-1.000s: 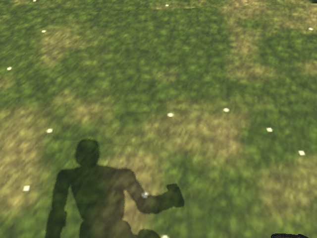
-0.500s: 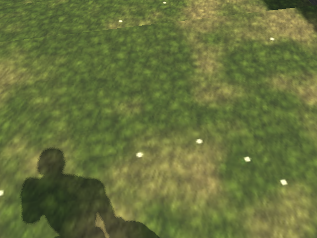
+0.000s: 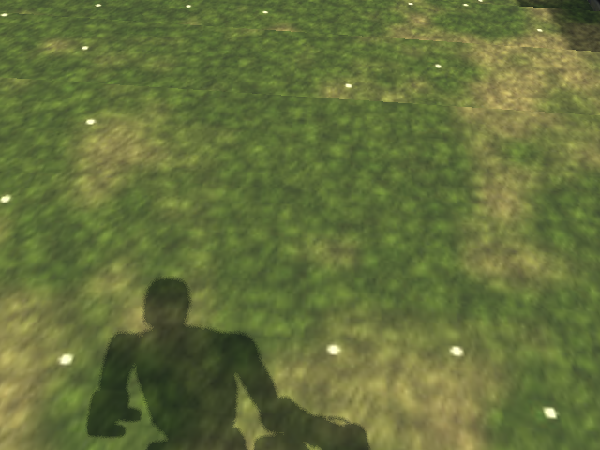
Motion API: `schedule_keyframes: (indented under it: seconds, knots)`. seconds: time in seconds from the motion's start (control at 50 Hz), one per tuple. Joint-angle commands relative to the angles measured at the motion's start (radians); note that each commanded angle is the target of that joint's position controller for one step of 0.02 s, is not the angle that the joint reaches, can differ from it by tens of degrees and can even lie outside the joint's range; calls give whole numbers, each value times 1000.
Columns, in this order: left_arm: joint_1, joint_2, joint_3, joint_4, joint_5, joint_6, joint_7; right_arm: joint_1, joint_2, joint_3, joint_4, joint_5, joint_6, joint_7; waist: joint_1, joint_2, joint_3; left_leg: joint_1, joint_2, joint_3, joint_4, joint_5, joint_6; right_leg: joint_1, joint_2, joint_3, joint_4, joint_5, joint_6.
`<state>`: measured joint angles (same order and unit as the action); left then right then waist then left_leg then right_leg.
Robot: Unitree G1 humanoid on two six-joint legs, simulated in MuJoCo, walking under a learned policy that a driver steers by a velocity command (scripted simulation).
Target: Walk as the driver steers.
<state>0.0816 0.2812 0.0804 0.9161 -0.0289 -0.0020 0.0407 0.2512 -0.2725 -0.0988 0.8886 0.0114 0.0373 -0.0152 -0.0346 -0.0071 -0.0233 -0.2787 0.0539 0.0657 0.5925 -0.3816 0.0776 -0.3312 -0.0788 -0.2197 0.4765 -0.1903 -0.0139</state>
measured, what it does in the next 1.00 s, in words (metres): walks ahead: right foot, then left foot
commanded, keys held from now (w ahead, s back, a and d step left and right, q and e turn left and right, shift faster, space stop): w+q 0.12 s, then w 0.40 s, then w+e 0.48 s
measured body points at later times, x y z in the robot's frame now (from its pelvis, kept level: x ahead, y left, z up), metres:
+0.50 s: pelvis +0.21 +0.00 -0.01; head +0.24 +0.02 +0.44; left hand +0.42 +0.26 -0.11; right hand +0.17 -0.28 -0.13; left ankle -0.01 +0.10 -0.73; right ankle +0.36 -0.09 -0.73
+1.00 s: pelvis +0.50 +0.04 -0.01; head +0.53 +0.05 +0.44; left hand +0.47 +0.33 -0.14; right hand +0.75 -0.19 -0.07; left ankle +0.62 +0.16 -0.74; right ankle +0.36 -0.09 -0.73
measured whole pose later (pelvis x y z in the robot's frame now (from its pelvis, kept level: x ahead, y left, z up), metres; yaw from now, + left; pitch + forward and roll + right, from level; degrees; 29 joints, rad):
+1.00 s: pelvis +0.50 +0.04 -0.01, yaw -2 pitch +2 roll -1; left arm 0.40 0.28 0.07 0.95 -0.02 -0.05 0.01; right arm -0.04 -0.25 -0.05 0.73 0.01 -0.13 0.01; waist 0.10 0.01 0.01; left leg -0.46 0.01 -0.05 0.46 -0.02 -0.01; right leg -0.06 0.06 0.16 0.49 -0.45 -0.03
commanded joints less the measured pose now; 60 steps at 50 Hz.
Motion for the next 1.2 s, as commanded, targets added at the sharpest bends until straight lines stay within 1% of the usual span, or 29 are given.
schedule_keyframes:
  seconds: [0.02, 0.04, 0.06, 0.08, 0.12, 0.16, 0.24, 0.38, 0.44, 0.48, 0.5, 0.52, 0.54, 0.56, 0.58, 0.6, 0.62, 0.66, 0.7, 0.8, 0.9, 0.96, 0.98, 1.0, 1.02, 1.04, 1.06, 1.1, 1.2]
  knots:
    - [-129, -6, -5, -86, 16, -11, -28, 278, -125, -25, 45, 5, -19, -5, -62, 277, 54, 285, 225, -438, -292, -197, 164, -423, -3, 41, 437, -434, 22]
    - [-207, 35, 6, -150, -3, -35, -35, 236, -213, -35, 2, -17, -55, 8, -62, 308, 90, 232, 314, -780, -489, -480, 273, -596, 77, 213, 480, -355, 8]
    - [-247, 120, 23, -156, -21, -61, -36, 139, -196, -32, -30, -30, -87, 4, -32, 209, 147, 209, 309, -738, -534, -417, 232, -616, 37, 272, 498, -218, -11]
    - [-216, 150, 34, -137, -11, -75, -35, 88, -172, -23, -38, -21, -104, -3, 4, 176, 145, 221, 281, -641, -505, -267, 179, -600, 18, 282, 466, -98, -14]
    - [-190, 125, 35, -99, 27, -86, -30, 99, -131, -12, -36, 2, -108, -9, 8, 117, 93, 240, 212, -491, -476, -78, 121, -514, 12, 277, 390, 18, 5]
    - [-183, 84, 30, -82, 21, -91, -42, 163, -87, 1, -17, -2, -114, -13, 1, 115, 55, 288, 175, -396, -466, 87, 100, -470, 27, 261, 333, 130, 12]
    - [-228, 48, 18, -87, 13, -90, -54, 235, -84, 3, 9, -9, -118, -19, -31, 135, 60, 302, 146, -302, -459, 229, 83, -418, 38, 244, 212, 245, 24]
    - [-361, 37, -12, -145, 1, -106, -85, 300, -100, -4, 48, -1, -106, -17, -93, 140, 156, 351, 182, -272, -424, 345, 102, -413, 39, 200, 60, 210, 13]
    - [-318, 61, -10, -148, -1, -116, -98, 280, -116, -11, 52, 4, -97, -18, -56, 161, 149, 366, 205, -263, -373, 506, 86, -308, 56, 182, 13, 150, -25]
    - [-164, 112, 14, -113, 5, -118, -93, 234, -135, -16, 41, 3, -92, -17, 32, 190, 48, 356, 178, -221, -222, 911, 59, -69, 116, 136, 6, 126, -67]
    - [15, 154, 36, -63, 7, -115, -84, 211, -126, -11, 33, 0, -91, -16, 116, 173, -61, 286, 132, -180, -42, 1007, 30, 173, 115, 143, 12, 159, -103]
    - [227, 212, 50, -23, 24, -111, -74, 198, -102, 2, 9, -16, -93, -14, 191, 70, -225, 53, 79, -161, 259, 730, 0, 519, -72, 358, 57, 138, -174]
    - [329, 272, 61, 19, 24, -104, -82, 331, 47, 39, 5, -8, -117, -3, 122, -276, -400, -301, -117, -154, 632, -55, -72, 831, -316, 867, -76, -90, -341]
    - [299, 178, 33, 25, 9, -101, -83, 264, -50, 22, 11, 15, -143, 2, 146, -242, -342, -417, -87, -239, 760, -161, -59, 785, -288, 981, -195, -208, -320]
    - [197, 130, 19, 6, 4, -100, -77, 144, -109, 7, -26, 32, -159, 4, 139, -183, -166, -496, -29, -200, 777, -92, -44, 643, -249, 819, -201, -159, -276]
    - [123, 110, 10, -17, 13, -100, -75, 74, -109, 9, -40, 25, -170, 0, 112, -66, -91, -456, 17, -175, 733, -4, -35, 481, -205, 704, -218, -49, -256]
    - [81, 93, 5, -27, 24, -101, -77, 38, -105, 1, -49, 6, -173, -5, 82, -20, -30, -413, 42, -156, 669, 44, -38, 344, -168, 623, -234, 63, -249]
    - [75, 72, -5, -26, 33, -102, -75, 58, -69, -1, -61, -6, -162, -7, 29, -46, -20, -325, 69, -157, 583, 77, -43, 227, -129, 562, -278, 143, -255]
    - [101, 91, -2, -18, 17, -103, -64, 33, -43, 4, -83, -11, -149, -10, 14, -60, 14, -321, 77, -141, 465, 82, -69, 158, -123, 525, -319, 146, -269]
    - [170, 144, 14, -19, 8, -91, -35, -201, -30, 22, -156, -15, -147, 0, 66, -54, 71, -252, 16, -104, 67, 386, -112, 56, -51, 422, -332, 161, -213]
    - [276, 144, 16, -5, -8, -71, -27, -321, -68, 23, -202, 5, -158, 23, 100, -65, 63, -171, -27, -133, -102, 440, -113, 145, -84, 500, -237, 90, -182]
    - [264, 150, 22, -19, -2, -60, -22, -225, -121, 4, -186, 5, -169, 22, 31, -84, 22, -13, -30, -126, -157, 338, -74, 171, -83, 542, -104, 136, -145]
    - [255, 117, 12, -33, 5, -60, -26, -100, -160, -14, -162, -5, -174, 15, -29, -66, -61, 173, 3, -146, -154, 313, -37, 121, -21, 511, 51, 177, -116]
    - [256, 53, -10, -65, 29, -62, -28, 77, -230, -32, -144, -17, -173, 6, -94, 55, -227, 440, 189, -318, -125, 270, 22, -17, 58, 417, 357, -7, -75]
    - [386, -8, -27, -99, -5, -76, -29, 124, -286, -43, -116, -27, -157, 15, -23, 387, -331, 675, 397, -776, -247, 50, 165, -343, 158, 316, 659, -418, -33]
    - [366, 98, -7, -79, -21, -77, -27, 92, -178, -17, -137, -20, -155, 19, -37, 269, -261, 615, 376, -812, -283, -89, 152, -441, 80, 377, 792, -390, -29]
    - [278, 143, 7, -95, -20, -73, -27, 35, -115, 1, -149, -16, -155, 18, -48, 172, -139, 497, 331, -630, -292, -37, 110, -464, 46, 366, 809, -294, -30]
    - [213, 120, 14, -110, -2, -63, -27, -58, -82, 13, -145, -25, -151, 22, -4, 98, -28, 287, 254, -417, -337, 191, 86, -399, -16, 343, 746, -169, -18]
    - [160, 47, 8, -164, 1, -27, -45, -59, -101, 2, -109, -21, -164, 16, 30, 83, 27, 174, 226, -198, -442, 370, 112, -371, -59, 324, 607, -53, 3]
